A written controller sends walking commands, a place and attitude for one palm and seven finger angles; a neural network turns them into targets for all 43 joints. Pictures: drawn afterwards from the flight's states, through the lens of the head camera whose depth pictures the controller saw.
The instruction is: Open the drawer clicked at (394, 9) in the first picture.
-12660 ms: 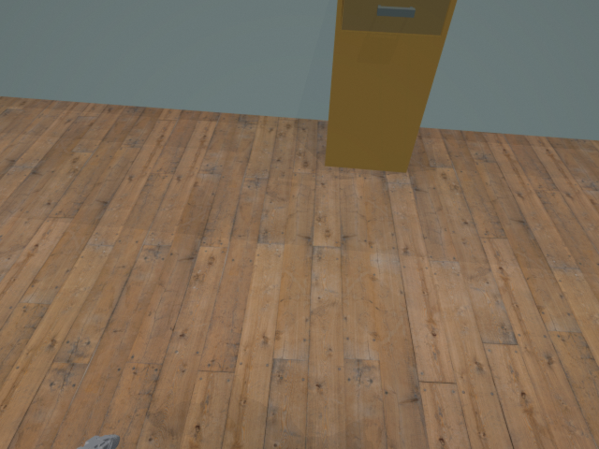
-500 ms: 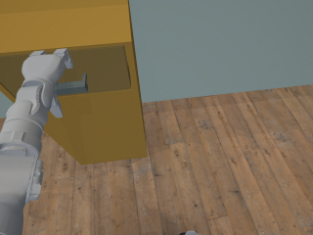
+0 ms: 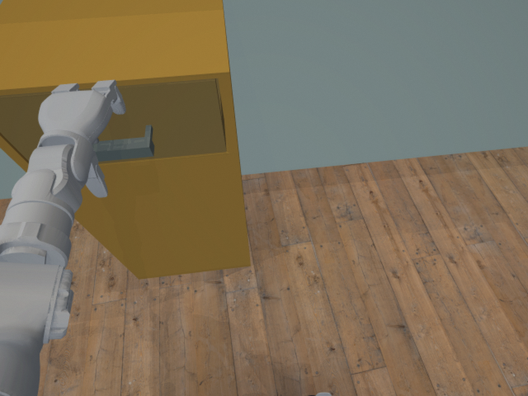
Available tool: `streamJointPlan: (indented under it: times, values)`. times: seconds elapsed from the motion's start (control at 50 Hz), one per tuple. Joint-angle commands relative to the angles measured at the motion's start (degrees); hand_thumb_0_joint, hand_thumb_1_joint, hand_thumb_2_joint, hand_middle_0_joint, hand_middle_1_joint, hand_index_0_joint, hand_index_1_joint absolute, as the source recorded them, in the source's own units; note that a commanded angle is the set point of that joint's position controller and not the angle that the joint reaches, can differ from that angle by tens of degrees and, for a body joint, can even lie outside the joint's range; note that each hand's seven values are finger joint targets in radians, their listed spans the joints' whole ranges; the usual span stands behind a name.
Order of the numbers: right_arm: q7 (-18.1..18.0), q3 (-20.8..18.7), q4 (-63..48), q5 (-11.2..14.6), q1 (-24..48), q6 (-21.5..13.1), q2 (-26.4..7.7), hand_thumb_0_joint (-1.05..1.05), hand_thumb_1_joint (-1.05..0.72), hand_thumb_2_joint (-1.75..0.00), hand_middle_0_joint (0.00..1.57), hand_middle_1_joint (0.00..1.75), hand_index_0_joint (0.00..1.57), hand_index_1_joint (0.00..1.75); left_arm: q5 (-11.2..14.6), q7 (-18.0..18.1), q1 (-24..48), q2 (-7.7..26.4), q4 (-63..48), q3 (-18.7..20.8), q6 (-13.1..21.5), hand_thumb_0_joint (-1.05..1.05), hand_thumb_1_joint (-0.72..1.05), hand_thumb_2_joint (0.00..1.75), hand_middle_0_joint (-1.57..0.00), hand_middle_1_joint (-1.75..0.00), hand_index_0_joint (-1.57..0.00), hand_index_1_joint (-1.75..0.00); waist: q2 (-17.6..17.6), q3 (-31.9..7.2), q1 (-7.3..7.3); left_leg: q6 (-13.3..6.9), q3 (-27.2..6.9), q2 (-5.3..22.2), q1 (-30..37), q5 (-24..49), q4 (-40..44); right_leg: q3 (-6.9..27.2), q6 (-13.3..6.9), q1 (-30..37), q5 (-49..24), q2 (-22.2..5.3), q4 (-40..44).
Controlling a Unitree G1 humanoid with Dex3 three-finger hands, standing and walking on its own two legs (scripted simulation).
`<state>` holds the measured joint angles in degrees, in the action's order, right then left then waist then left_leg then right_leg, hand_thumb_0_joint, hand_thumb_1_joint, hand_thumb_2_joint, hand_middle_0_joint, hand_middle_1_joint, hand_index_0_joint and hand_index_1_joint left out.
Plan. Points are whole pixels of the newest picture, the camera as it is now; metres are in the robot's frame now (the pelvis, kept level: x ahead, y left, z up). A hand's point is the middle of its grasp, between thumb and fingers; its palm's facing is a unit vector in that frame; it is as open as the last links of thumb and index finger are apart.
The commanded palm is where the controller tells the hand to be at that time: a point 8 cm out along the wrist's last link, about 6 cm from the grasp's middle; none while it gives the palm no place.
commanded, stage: move the hooked fingers above the handle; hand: left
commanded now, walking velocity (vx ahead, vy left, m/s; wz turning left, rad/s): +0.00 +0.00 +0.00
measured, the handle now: (114, 141) +0.54 +0.26 +0.03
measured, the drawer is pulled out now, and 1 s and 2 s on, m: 0.00 0.00 0.00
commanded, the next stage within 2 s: lower the fingers behind the handle in 0.18 s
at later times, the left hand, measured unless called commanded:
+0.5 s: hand (93, 153) +0.47 +0.26 +0.08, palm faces -0.08 +0.00 -1.00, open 13.9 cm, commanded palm +0.46 +0.26 +0.13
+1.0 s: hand (106, 161) +0.48 +0.26 +0.04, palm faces -0.08 -0.02 -1.00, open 13.9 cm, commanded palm +0.47 +0.26 +0.09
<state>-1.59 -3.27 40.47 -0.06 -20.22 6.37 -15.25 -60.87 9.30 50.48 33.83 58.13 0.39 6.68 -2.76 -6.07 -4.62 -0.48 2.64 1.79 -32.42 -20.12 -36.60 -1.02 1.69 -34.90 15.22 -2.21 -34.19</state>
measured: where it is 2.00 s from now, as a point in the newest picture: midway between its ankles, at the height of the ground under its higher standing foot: outside the picture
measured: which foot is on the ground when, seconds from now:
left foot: down 0.00-1.00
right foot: down 0.00-1.00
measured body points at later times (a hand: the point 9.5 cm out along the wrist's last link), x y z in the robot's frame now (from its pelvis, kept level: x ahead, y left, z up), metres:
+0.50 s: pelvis +0.00 -0.01 +0.00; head +0.09 -0.02 +0.44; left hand +0.47 +0.26 +0.13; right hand +0.03 -0.29 -0.13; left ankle -0.04 +0.11 -0.72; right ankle +0.00 -0.14 -0.72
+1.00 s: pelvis -0.01 +0.00 -0.01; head +0.10 -0.01 +0.43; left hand +0.48 +0.25 +0.10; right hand -0.01 -0.28 -0.14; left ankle -0.04 +0.11 -0.72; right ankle +0.00 -0.14 -0.72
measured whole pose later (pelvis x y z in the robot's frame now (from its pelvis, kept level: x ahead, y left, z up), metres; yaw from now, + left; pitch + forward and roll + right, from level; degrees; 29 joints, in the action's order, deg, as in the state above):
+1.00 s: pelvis -0.01 +0.00 -0.01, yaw +0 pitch +19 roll -1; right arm -1.9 -2.9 41.1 -1.0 -20.6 5.7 -15.8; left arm -62.5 12.8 50.4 35.2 63.1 2.3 8.5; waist -2.5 -6.2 -6.6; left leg -0.4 2.4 2.2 -39.1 -21.5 -41.6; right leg -1.0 1.5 -41.4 16.3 -1.9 -38.8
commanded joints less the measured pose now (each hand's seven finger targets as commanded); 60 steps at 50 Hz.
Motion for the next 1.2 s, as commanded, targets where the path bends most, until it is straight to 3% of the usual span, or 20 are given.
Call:
streamJointPlan:
  times: [0.0,0.04,0.08,0.14,0.18,0.24,0.3,0.32,0.36,0.46,0.52,0.64,0.68,0.72,0.8,0.92,0.98,1.04,1.08,1.18]
  values:
    - [-0.57,-3.07,-3.45,0.02,-6.85,-0.87,-9.32,0.0,-0.9,-0.9,0.2,0.3,0.2,0.3,-0.18,2.1,26.65,16.16,-10.57,4.09,-1.26,0.0,-0.5,0.3,-0.3,-1.2,-0.3,-1.2,-2.26,-23.08,-0.6,-1.14,-0.86,-1.94,12.37,28.21,2.2,-1.6,-3.43,12.92,-18.65,3.9,0.32]
    - [-0.58,-3.15,-4.02,-0.12,-6.68,-0.67,-9.19,0.0,-0.9,-0.9,0.2,0.3,0.2,0.3,0.26,1.72,26.04,15.21,-11.79,3.62,-0.95,0.0,-0.5,0.3,-0.3,-1.2,-0.3,-1.2,-2.07,-25.0,-0.7,-1.22,-0.86,-2.0,13.6,30.13,1.76,-1.34,-3.23,13.77,-19.99,3.92,0.35]
    - [-0.62,-3.07,-4.0,-0.01,-6.37,-0.69,-9.17,0.0,-0.9,-0.9,0.2,0.3,0.2,0.3,0.45,1.31,25.55,13.99,-10.46,2.77,-1.03,0.0,-0.5,0.3,-0.3,-1.2,-0.3,-1.2,-0.02,-22.08,-1.06,-1.33,-0.76,-2.01,12.22,27.95,2.2,-1.61,-3.18,13.54,-19.35,3.91,0.77]
    - [-0.84,-2.86,-4.5,-0.04,-5.94,-0.48,-9.34,0.0,-0.9,-0.9,0.2,0.3,0.2,0.3,0.48,1.22,23.81,17.58,-11.14,5.7,-0.46,0.0,-0.5,0.3,-0.3,-1.2,-0.3,-1.2,0.25,-23.4,0.08,-1.53,-0.33,-2.42,10.99,27.83,2.33,-1.22,-3.21,16.1,-20.86,3.71,0.49]
    - [-0.97,-2.76,-4.59,0.03,-5.59,-0.5,-9.27,0.0,-0.9,-0.9,0.2,0.3,0.2,0.3,0.31,1.39,24.15,17.81,-11.42,5.62,-0.39,0.0,-0.5,0.3,-0.3,-1.2,-0.3,-1.2,0.24,-22.4,0.07,-1.56,-0.08,-2.46,10.02,26.73,2.5,-1.27,-3.19,16.08,-20.83,3.66,0.47]
    - [-0.99,-3.04,-4.8,-0.12,-5.51,-0.45,-9.12,0.0,-0.9,-0.9,0.2,0.3,0.2,0.3,0.04,1.66,23.88,19.1,-13.91,6.8,0.41,0.0,-0.5,0.3,-0.3,-1.2,-0.3,-1.2,-1.63,-25.55,0.58,-1.48,-0.22,-2.5,11.47,29.64,1.96,-1.03,-3.22,17.2,-22.4,3.63,-0.11]
    - [-0.82,-3.29,-4.27,-0.11,-5.76,-0.56,-9.14,0.0,-0.9,-0.9,0.2,0.3,0.2,0.3,0.74,1.56,22.34,15.27,-12.44,4.22,0.07,0.0,-0.5,0.3,-0.3,-1.2,-0.3,-1.2,-0.75,-22.77,-0.36,-1.48,0.04,-2.27,11.83,28.75,1.84,-1.29,-3.08,15.01,-21.62,3.77,0.53]
    - [-0.89,-3.3,-4.18,-0.12,-6.03,-0.49,-9.3,0.0,-0.9,-0.9,0.2,0.3,0.2,0.3,1.05,1.34,21.35,15.51,-11.41,4.8,0.21,0.0,-0.5,0.3,-0.3,-1.2,-0.3,-1.2,1.52,-22.55,-0.56,-1.68,0.08,-2.38,10.87,28.36,1.75,-1.16,-3.06,16.08,-22.22,3.78,0.79]
    - [-1.06,-3.12,-4.11,0.16,-5.92,-0.42,-9.43,0.0,-0.9,-0.9,0.2,0.3,0.2,0.3,0.95,0.86,21.3,14.94,-10.4,3.57,0.2,0.0,-0.5,0.3,-0.3,-1.2,-0.3,-1.2,1.39,-20.85,-0.81,-1.65,0.22,-2.65,9.33,25.25,2.18,-1.12,-2.98,15.29,-20.9,3.65,0.89]
    - [-1.36,-3.54,-3.81,-0.33,-6.47,-0.6,-9.19,0.0,-0.9,-0.9,0.2,0.3,0.2,0.3,0.41,1.6,23.58,16.55,-14.06,4.96,3.06,0.0,-0.5,0.3,-0.3,-1.2,-0.3,-1.2,-1.4,-24.46,-0.81,-1.7,-0.1,-2.84,10.85,26.66,1.06,-0.61,-3.18,15.07,-21.48,3.62,-0.04]
    - [-1.31,-3.64,-3.15,-0.59,-6.74,-0.62,-9.34,0.0,-0.9,-0.9,0.2,0.3,0.2,0.3,0.43,3.02,23.41,17.35,-12.97,6.34,3.58,0.0,-0.5,0.3,-0.3,-1.2,-0.3,-1.2,0.03,-23.41,-1.06,-1.68,-0.16,-2.73,9.43,26.52,0.36,-0.73,-3.16,14.17,-21.17,3.72,-0.43]
    - [-0.68,-3.47,-2.78,-0.73,-6.8,-0.78,-9.5,0.0,-0.9,-0.9,0.2,0.3,0.2,0.3,-0.48,5.62,22.26,17.66,-10.31,6.44,1.59,0.0,-0.5,0.3,-0.3,-1.2,-0.3,-1.2,-2.04,-25.03,-0.4,-1.44,-0.02,-2.87,7.76,25.66,-0.21,-0.76,-3.19,13.56,-20.5,3.65,-1.71]
    - [-0.57,-3.45,-2.76,-0.71,-7.01,-0.81,-9.61,0.0,-0.9,-0.9,0.2,0.3,0.2,0.3,-0.53,5.71,22.79,16.31,-9.42,5.2,0.74,0.0,-0.5,0.3,-0.3,-1.2,-0.3,-1.2,-1.38,-24.44,-1.01,-1.44,-0.05,-2.75,7.66,25.2,-0.35,-0.96,-3.1,12.62,-20.09,3.78,-1.61]
    - [-0.77,-3.39,-2.45,-0.73,-7.23,-0.81,-9.92,0.0,-0.9,-0.9,0.2,0.3,0.2,0.3,-0.43,5.51,23.13,17.42,-8.69,5.98,0.6,0.0,-0.5,0.3,-0.3,-1.2,-0.3,-1.2,0.56,-24.56,-1.44,-1.66,-0.1,-2.76,6.58,24.23,-0.49,-0.75,-3.04,13.5,-20.17,3.74,-1.45]
    - [-1.08,-3.29,-2.27,-0.61,-7.63,-1.29,-9.91,0.0,-0.9,-0.9,0.2,0.3,0.2,0.3,-1.1,5.33,25.37,16.32,-7.61,4.15,0.81,0.0,-0.5,0.3,-0.3,-1.2,-0.3,-1.2,-0.84,-22.93,-2.47,-1.71,-0.44,-2.68,6.56,20.43,-0.6,-0.77,-3.01,9.75,-15.89,3.81,-1.26]
    - [-1.16,-2.83,-1.79,-1.03,-8.46,-1.26,-10.46,0.0,-0.9,-0.9,0.2,0.3,0.2,0.3,-0.92,5.68,24.61,20.2,-5.82,7.14,1.98,0.0,-0.5,0.3,-0.3,-1.2,-0.3,-1.2,-0.74,-24.14,-2.04,-1.73,-0.61,-2.85,3.71,20.35,-2.1,-0.59,-3.08,9.58,-16.27,3.75,-2.79]
    - [-0.96,-2.87,-1.59,-1.23,-8.96,-1.24,-10.51,0.0,-0.9,-0.9,0.2,0.3,0.2,0.3,-1.43,6.22,23.76,20.31,-4.89,7.22,1.77,0.0,-0.5,0.3,-0.3,-1.2,-0.3,-1.2,-1.18,-24.9,-1.98,-1.61,-0.7,-2.65,3.25,21.66,-3.14,-0.77,-3.07,8.3,-16.94,3.84,-3.97]
    - [-0.61,-3.42,-1.52,-1.58,-9.72,-1.16,-10.35,0.0,-0.9,-0.9,0.2,0.3,0.2,0.3,-1.41,6.44,23.3,18.81,-6.41,6.83,2.08,0.0,-0.5,0.3,-0.3,-1.2,-0.3,-1.2,-3.23,-28.51,-1.83,-1.33,-0.9,-2.27,5.75,26.06,-4.43,-0.9,-3.07,7.67,-18.67,3.97,-4.94]
    - [-0.36,-3.66,-1.31,-1.62,-10.05,-1.09,-10.15,0.0,-0.9,-0.9,0.2,0.3,0.2,0.3,-1.37,6.64,23.5,16.16,-6.76,5.21,1.96,0.0,-0.5,0.3,-0.3,-1.2,-0.3,-1.2,-3.22,-27.42,-2.39,-1.15,-1.21,-1.97,6.2,26.93,-4.78,-1.31,-3.09,5.88,-18.15,4.2,-5.03]
    - [0.14,-3.77,-0.57,-1.89,-10.44,-0.75,-10.35,0.0,-0.9,-0.9,0.2,0.3,0.2,0.3,-1.42,7.73,24.01,15.94,-7.53,5.63,1.68,0.0,-0.5,0.3,-0.3,-1.2,-0.3,-1.2,-3.81,-27.21,-2.55,-0.95,-2.01,-1.65,6.79,28.0,-5.48,-1.65,-3.22,3.7,-16.88,4.42,-5.6]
